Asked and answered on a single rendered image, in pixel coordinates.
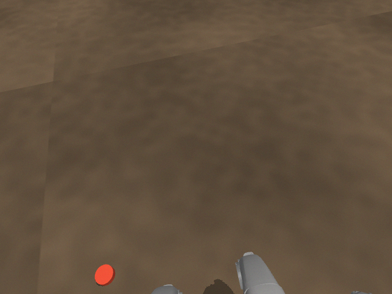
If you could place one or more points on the tin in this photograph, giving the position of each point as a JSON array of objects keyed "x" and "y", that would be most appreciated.
[{"x": 105, "y": 275}]

